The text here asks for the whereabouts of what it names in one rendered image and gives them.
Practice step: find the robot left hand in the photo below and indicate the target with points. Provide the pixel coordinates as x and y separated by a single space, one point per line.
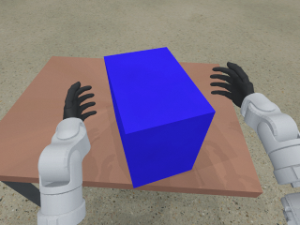
72 108

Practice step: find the table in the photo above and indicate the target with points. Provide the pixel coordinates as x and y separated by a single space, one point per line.
223 167

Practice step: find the carton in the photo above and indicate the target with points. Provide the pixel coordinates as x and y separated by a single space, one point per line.
162 116

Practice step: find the robot right hand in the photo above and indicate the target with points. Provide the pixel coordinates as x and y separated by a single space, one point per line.
237 83

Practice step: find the right robot forearm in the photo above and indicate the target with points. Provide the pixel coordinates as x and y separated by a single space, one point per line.
279 135

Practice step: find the right robot upper arm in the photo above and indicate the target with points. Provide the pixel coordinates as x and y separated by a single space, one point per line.
291 205

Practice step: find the left robot forearm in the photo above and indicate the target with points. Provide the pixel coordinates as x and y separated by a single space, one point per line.
60 173

